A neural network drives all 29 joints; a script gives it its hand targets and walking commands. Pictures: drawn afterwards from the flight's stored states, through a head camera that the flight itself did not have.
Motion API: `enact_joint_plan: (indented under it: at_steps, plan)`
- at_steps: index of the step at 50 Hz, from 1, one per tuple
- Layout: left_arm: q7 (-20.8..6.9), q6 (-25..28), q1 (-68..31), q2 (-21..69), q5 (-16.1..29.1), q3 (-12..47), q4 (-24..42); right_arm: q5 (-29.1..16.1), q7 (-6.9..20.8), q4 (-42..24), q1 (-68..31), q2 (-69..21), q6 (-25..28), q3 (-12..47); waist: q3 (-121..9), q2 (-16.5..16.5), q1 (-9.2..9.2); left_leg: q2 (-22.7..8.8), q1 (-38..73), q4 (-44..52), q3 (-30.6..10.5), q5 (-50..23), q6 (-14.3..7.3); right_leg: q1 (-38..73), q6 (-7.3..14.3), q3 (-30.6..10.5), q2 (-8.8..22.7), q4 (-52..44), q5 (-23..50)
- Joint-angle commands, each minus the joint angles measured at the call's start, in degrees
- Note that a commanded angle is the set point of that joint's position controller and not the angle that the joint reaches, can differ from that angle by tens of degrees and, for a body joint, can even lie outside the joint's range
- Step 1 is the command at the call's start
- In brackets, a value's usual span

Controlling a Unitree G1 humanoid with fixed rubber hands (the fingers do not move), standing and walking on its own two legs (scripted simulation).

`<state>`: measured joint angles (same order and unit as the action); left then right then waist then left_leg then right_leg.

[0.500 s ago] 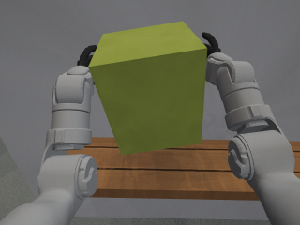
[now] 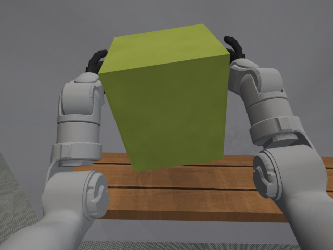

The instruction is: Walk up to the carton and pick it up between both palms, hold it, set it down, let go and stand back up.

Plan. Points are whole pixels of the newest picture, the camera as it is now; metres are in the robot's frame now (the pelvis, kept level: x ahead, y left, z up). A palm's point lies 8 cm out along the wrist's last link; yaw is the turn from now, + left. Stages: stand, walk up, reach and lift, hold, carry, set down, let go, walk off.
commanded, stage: hold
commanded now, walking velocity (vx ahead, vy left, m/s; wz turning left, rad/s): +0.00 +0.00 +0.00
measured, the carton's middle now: (168, 98) +0.38 +0.00 +0.26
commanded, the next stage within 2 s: set down in 0.06 s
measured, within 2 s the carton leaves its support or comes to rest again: neither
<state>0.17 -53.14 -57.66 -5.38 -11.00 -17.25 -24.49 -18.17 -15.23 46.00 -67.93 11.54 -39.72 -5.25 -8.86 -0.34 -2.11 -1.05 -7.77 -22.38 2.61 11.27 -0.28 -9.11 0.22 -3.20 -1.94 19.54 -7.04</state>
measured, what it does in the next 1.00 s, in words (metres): stands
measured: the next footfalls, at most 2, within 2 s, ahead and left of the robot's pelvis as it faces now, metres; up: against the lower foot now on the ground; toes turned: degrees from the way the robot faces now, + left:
none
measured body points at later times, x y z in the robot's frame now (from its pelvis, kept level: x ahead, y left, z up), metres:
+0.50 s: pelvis +0.00 +0.00 +0.00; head -0.08 +0.01 +0.44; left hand +0.40 +0.15 +0.32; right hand +0.40 -0.15 +0.34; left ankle +0.01 +0.11 -0.75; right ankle +0.04 -0.12 -0.75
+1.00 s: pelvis +0.00 +0.00 +0.00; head -0.06 +0.02 +0.45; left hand +0.40 +0.16 +0.28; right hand +0.40 -0.14 +0.26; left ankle +0.01 +0.11 -0.75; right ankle +0.04 -0.12 -0.75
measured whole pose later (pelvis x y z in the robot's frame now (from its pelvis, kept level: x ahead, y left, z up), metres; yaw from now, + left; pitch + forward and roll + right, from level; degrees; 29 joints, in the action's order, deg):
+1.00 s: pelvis +0.00 +0.00 +0.00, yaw +1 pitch -6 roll -1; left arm -3.7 -38.4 -55.6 -2.3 -17.5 -22.2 -25.5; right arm -9.7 -13.6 39.5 -51.1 3.8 -16.0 -7.8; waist -3.0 -1.8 -4.0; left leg -1.0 -5.3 -22.3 1.2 11.4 -0.3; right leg -5.2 -0.1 -1.7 -1.8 17.4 -6.7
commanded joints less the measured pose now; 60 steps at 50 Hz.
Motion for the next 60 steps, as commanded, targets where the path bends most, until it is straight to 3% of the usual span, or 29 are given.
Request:
enact_joint_plan:
  at_steps: [1, 3, 4, 5, 10, 17, 19, 20, 21, 22, 25, 29, 31, 36, 37, 39, 40, 41, 45, 47, 48, 49, 50, 51, 54, 55, 57, 59, 60]
  plan:
    - [-10.55, 6.14, -51.10, 28.74, 7.90, 13.55, 4.89, -11.11, 11.37, -6.27, -39.43, -35.45, -0.22, 11.31, -16.78, 4.80, -2.48, 0.27, -7.97, 8.89, -5.12, -1.90, 2.74, 15.42, 1.18, 1.24, -3.21, -1.97, 3.67]
    - [-10.33, 6.24, -50.84, 30.63, 8.23, 14.39, 5.36, -10.61, 11.35, -9.62, -40.86, -35.73, 0.45, 10.92, -19.10, 3.64, -3.49, 0.32, -7.89, 8.69, -5.98, -1.09, 2.88, 18.04, 1.16, 1.43, -3.45, -1.50, 4.54]
    - [-9.40, 5.86, -50.00, 30.01, 10.85, 14.93, 6.90, -12.98, 10.35, -16.33, -44.46, -36.76, 2.01, 8.90, -24.32, -1.19, -7.41, 2.28, -3.73, 6.20, -5.80, -3.54, 1.40, 18.40, 0.49, 1.52, -2.65, -2.92, 8.60]
    - [-9.41, 5.56, -49.98, 30.46, 10.78, 14.94, 8.02, -13.77, 10.31, -12.18, -41.19, -36.18, 1.10, 9.13, -22.78, 1.52, -7.39, 2.38, -2.71, 6.85, -5.30, -2.90, 1.98, 18.09, 0.50, 1.27, -2.51, -3.56, 8.18]
    - [-9.89, 8.84, -52.66, 32.19, 9.78, 15.47, 7.45, -10.59, 9.78, -10.95, -40.18, -36.41, 4.55, 8.35, -24.88, 2.92, -6.44, 2.41, -0.50, 4.87, -5.37, -8.99, 2.95, 16.79, 0.80, 1.95, -2.08, -2.68, 10.92]
    - [-11.81, 15.89, -48.29, 27.01, 1.40, 5.05, -1.83, 0.50, 10.75, -8.87, -39.38, -36.74, 13.94, 4.10, -17.81, -1.25, -2.98, 2.01, -0.05, 7.67, -4.27, -0.07, 0.94, 16.19, -0.01, 3.92, -0.71, -3.95, 0.21]
    - [-12.67, 16.46, -45.89, 24.62, -1.11, 2.03, -7.75, 2.82, 11.02, -1.24, -34.70, -36.62, 14.48, 3.34, -9.96, -2.08, -3.18, 2.53, -1.16, 9.34, -3.18, 2.85, 0.21, 15.29, -0.72, 4.32, -0.20, -5.28, -2.83]
    - [-13.77, 17.12, -46.00, 25.46, -1.00, 3.66, -3.85, 4.46, 11.49, 0.10, -31.43, -35.26, 15.29, 2.53, -9.60, -0.48, -3.39, 2.24, -0.01, 9.55, -2.90, 2.05, 0.85, 15.01, -0.34, 3.61, 0.37, -6.18, -3.05]
    - [-14.76, 16.29, -40.11, 23.05, -4.01, -0.20, -10.40, 6.10, 11.85, 1.08, -30.37, -33.75, 15.77, 1.76, -5.52, -2.98, -3.19, 1.98, -2.69, 11.59, -2.93, 6.34, -0.68, 16.96, -0.53, 3.80, -0.39, -6.73, -4.77]
    - [-15.15, 16.90, -42.58, 24.79, -1.97, 4.63, -6.39, 7.34, 11.65, 1.37, -28.25, -32.32, 16.54, 0.32, -6.26, -0.84, -6.14, 1.31, -2.38, 10.93, -3.13, 6.12, 0.59, 17.16, -0.58, 4.47, -0.58, -5.34, -2.79]
    - [-16.63, 16.19, -37.95, 25.03, -3.67, 4.09, -8.69, 8.85, 10.89, 1.38, -26.79, -32.28, 18.23, 0.63, -4.11, -0.71, -6.15, 2.11, -0.86, 10.50, -2.42, 3.70, 0.79, 19.13, -0.89, 4.70, 0.50, -7.20, 0.10]
    - [-15.10, 19.05, -42.63, 29.12, 0.45, 8.46, -1.55, 7.77, 10.66, -6.29, -30.29, -36.29, 23.45, 3.24, -12.51, 0.20, -7.38, 2.12, 3.46, 8.68, -1.78, -2.89, 1.27, 21.84, -0.68, 5.95, -0.09, -5.32, 4.12]
    - [-13.88, 19.36, -37.01, 29.59, 0.34, 7.52, -0.03, 6.85, 10.43, -13.39, -30.56, -37.75, 25.54, 7.78, -15.96, -2.32, -5.08, 3.57, 7.53, 6.25, -0.48, -11.75, 0.93, 23.68, -1.70, 5.92, 0.04, -4.87, 11.76]
    - [-10.93, 21.07, -33.42, 37.00, 5.81, 20.07, 12.21, 1.88, 9.01, -33.87, -34.76, -38.26, 30.49, 16.35, -36.42, -1.18, -7.08, 3.57, 18.60, -0.81, -2.71, -30.71, 2.60, 27.64, -2.42, 8.16, -2.25, 0.08, 32.82]
    - [-10.07, 20.70, -32.84, 39.12, 5.84, 21.79, 11.36, 0.80, 8.65, -36.44, -35.70, -38.11, 30.85, 17.72, -35.47, -0.20, -8.20, 3.78, 18.14, -2.14, -3.46, -32.10, 3.23, 28.13, -2.36, 8.09, -2.18, 0.30, 34.07]
    - [-10.22, 18.81, -25.48, 36.44, 3.61, 18.51, 8.95, 0.65, 8.03, -39.06, -33.96, -37.13, 30.03, 19.89, -30.84, -4.04, -6.39, 4.16, 15.31, -1.43, -2.73, -29.38, 1.95, 29.62, -3.39, 7.56, -1.95, -0.18, 37.30]
    - [-10.72, 17.48, -21.60, 34.66, 1.77, 16.01, 6.64, 0.90, 7.84, -34.50, -29.50, -37.58, 28.56, 21.11, -24.56, -4.90, -4.74, 4.35, 14.04, 0.07, -2.32, -27.12, 1.00, 29.15, -3.63, 6.67, -1.38, -0.64, 36.56]
    - [-11.46, 17.16, -24.43, 33.77, 1.59, 16.10, 8.60, 2.37, 7.32, -33.65, -28.42, -36.08, 28.71, 19.01, -25.91, -5.04, -6.61, 4.58, 14.77, 0.56, -2.06, -23.67, 0.79, 28.93, -3.55, 6.60, -0.98, -1.08, 34.90]
    - [-11.88, 16.39, -25.06, 33.45, -1.90, 12.92, 6.26, 3.34, 7.87, -25.27, -25.27, -36.08, 27.66, 16.60, -17.39, -2.61, -5.46, 3.75, 13.77, 3.11, -2.41, -17.41, 0.86, 23.37, -2.67, 7.57, -1.17, -3.38, 19.67]
    - [-12.63, 16.42, -26.28, 31.78, -3.15, 11.28, -0.04, 6.85, 7.97, -20.17, -26.29, -33.24, 27.60, 10.42, -9.11, -1.16, -6.83, 3.47, 11.23, 5.88, -1.20, -6.52, 0.78, 17.80, -2.30, 8.13, -0.47, -5.62, 7.43]
    - [-12.80, 16.73, -27.13, 30.61, -3.44, 9.92, -0.97, 7.93, 9.12, -17.77, -27.28, -33.95, 27.94, 10.50, -9.14, -3.27, -4.43, 3.01, 10.50, 6.60, -1.58, -5.62, -0.20, 17.62, -1.50, 8.22, -0.85, -5.81, 4.28]
    - [-12.79, 16.87, -26.72, 30.82, -3.82, 10.17, -3.88, 9.86, 9.48, -13.44, -24.24, -31.75, 27.66, 6.85, -4.67, -1.49, -7.31, 2.79, 8.47, 7.13, -2.04, -2.37, 0.58, 15.94, -0.99, 8.59, -0.93, -5.79, 1.41]
    - [-13.12, 17.16, -27.31, 30.06, -5.73, 7.39, -3.57, 10.58, 10.22, -13.42, -26.25, -32.31, 28.03, 5.79, -3.57, -0.54, -4.65, 2.74, 5.26, 9.28, -0.61, 2.41, 0.03, 16.48, -1.27, 8.91, -0.77, -5.84, -2.67]
    - [-13.58, 17.30, -26.46, 28.16, -6.45, 5.15, -6.98, 12.50, 10.62, -9.39, -24.72, -32.75, 27.50, 4.31, 2.19, -0.69, -4.66, 2.81, 2.63, 11.30, -0.07, 8.68, -0.99, 15.19, -1.99, 8.55, -0.29, -6.36, -7.92]
    - [-14.51, 17.32, -23.56, 27.06, -9.18, 2.16, -9.99, 15.69, 12.43, -7.39, -21.59, -30.31, 28.50, 0.28, 2.68, -2.14, -4.76, 1.37, -0.12, 14.02, -0.89, 13.68, -2.01, 17.18, -2.16, 9.36, -1.09, -5.11, -10.02]
    - [-14.15, 18.85, -27.80, 25.72, -7.70, 2.77, -8.46, 16.35, 13.16, -4.12, -21.22, -29.73, 28.69, -1.56, 1.17, 0.27, -5.57, 1.76, -0.67, 15.03, -0.28, 15.50, -1.56, 17.02, -2.09, 9.79, -1.24, -4.73, -11.97]
    - [-13.58, 20.75, -27.65, 26.82, -6.69, 4.47, -6.05, 17.43, 13.65, -5.78, -20.11, -32.21, 30.15, 0.53, -2.71, -0.25, -4.09, 2.04, 1.75, 13.27, 0.17, 9.95, -1.24, 18.85, -2.28, 8.96, -0.67, -4.27, -7.20]
    - [-12.20, 23.05, -31.72, 31.84, -3.90, 10.01, -2.53, 18.36, 13.81, -10.46, -24.25, -33.96, 32.78, -0.21, -12.23, 0.02, -6.49, 1.89, 5.65, 12.01, -0.99, 5.91, -0.56, 19.65, -2.22, 8.90, -0.62, -4.03, -2.18]
    - [-11.74, 23.66, -31.66, 31.42, -3.26, 10.01, -1.10, 17.15, 14.11, -8.59, -23.04, -36.24, 32.76, 2.04, -12.98, 0.74, -5.07, 2.62, 6.33, 10.30, -0.15, 1.53, -0.54, 18.81, -2.17, 8.41, -0.49, -3.85, -0.35]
